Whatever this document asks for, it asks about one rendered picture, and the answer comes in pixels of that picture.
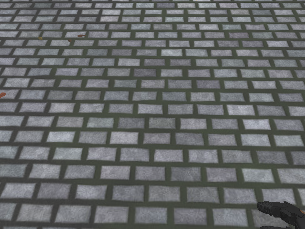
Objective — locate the right robot hand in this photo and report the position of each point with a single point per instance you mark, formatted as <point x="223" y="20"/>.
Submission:
<point x="286" y="211"/>

